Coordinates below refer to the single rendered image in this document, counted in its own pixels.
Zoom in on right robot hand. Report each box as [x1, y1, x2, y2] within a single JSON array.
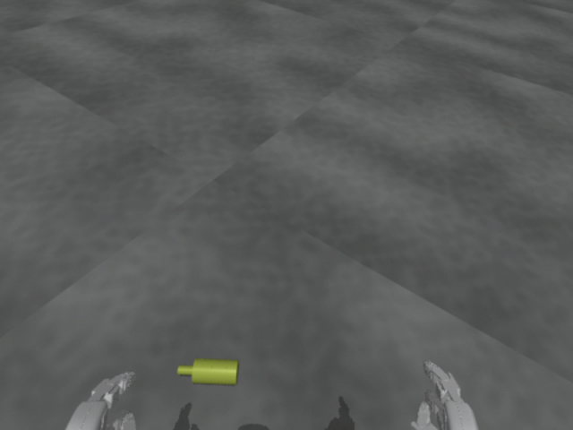
[[411, 360, 478, 430]]

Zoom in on left robot hand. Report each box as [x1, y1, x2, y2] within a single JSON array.
[[65, 371, 136, 430]]

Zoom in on bottle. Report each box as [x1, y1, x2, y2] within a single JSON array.
[[177, 358, 239, 385]]

